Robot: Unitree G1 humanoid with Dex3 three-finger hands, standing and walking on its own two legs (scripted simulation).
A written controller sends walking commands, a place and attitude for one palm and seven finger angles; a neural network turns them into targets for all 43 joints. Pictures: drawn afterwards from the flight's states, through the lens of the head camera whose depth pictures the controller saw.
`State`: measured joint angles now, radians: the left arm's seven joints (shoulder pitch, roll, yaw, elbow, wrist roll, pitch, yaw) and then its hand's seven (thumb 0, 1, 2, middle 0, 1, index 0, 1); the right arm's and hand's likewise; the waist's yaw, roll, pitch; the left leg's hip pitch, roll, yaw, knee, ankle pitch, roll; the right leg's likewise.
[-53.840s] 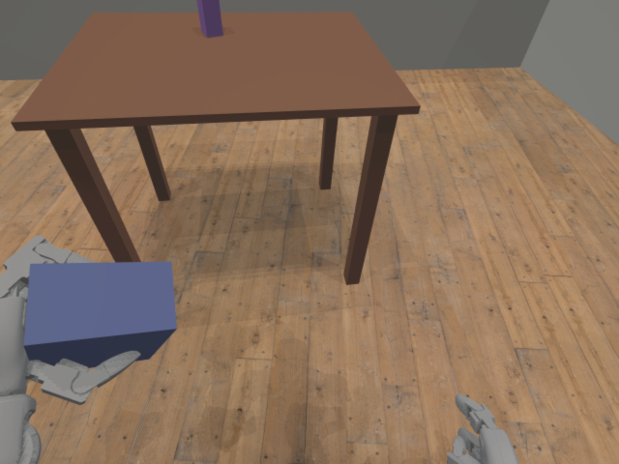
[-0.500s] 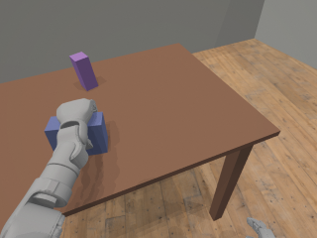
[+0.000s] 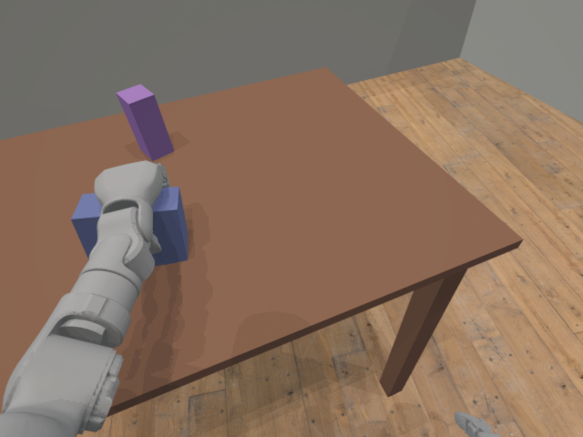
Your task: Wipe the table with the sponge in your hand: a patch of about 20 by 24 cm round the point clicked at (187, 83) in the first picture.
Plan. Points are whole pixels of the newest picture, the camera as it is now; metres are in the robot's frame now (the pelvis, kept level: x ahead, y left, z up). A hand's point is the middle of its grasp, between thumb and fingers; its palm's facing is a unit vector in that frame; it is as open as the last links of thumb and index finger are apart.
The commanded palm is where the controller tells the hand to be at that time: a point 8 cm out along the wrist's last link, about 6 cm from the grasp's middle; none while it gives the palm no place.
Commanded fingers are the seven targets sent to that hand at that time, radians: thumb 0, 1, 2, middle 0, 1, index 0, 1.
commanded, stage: slide back across to the first lane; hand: left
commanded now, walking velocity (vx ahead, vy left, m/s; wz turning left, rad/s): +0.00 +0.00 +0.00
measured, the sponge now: (139, 237) +0.39 +0.27 +0.06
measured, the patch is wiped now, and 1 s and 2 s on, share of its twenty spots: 1.00 1.00 1.00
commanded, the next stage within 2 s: wipe back along the first lane in 0.74 s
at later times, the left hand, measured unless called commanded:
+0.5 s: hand (109, 213) +0.39 +0.30 +0.12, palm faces -0.01 +0.00 -1.00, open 10.5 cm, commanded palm +0.37 +0.30 +0.17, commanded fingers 0.00 0.10 1.30 -1.20 -1.60 -1.20 -1.60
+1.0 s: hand (71, 227) +0.37 +0.34 +0.11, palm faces -0.05 -0.02 -1.00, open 10.5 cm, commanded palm +0.34 +0.33 +0.17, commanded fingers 0.00 0.10 1.30 -1.20 -1.60 -1.20 -1.60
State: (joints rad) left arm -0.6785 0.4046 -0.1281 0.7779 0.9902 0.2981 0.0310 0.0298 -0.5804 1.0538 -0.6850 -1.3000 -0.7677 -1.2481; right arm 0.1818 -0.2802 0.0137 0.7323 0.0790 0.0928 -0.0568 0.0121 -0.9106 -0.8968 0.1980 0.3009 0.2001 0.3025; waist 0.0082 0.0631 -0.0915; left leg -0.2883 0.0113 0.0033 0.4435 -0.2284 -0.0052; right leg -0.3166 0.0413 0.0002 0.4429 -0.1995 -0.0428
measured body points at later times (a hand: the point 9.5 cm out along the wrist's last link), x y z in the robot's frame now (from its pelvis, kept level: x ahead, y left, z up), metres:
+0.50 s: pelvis +0.01 +0.01 +0.00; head +0.01 -0.02 +0.45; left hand +0.39 +0.29 +0.17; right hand +0.17 -0.24 -0.11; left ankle +0.00 +0.13 -0.74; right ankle +0.01 -0.09 -0.74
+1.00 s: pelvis +0.02 +0.02 +0.00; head +0.03 +0.00 +0.45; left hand +0.37 +0.34 +0.17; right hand +0.21 -0.21 -0.11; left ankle +0.00 +0.13 -0.74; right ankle +0.01 -0.09 -0.74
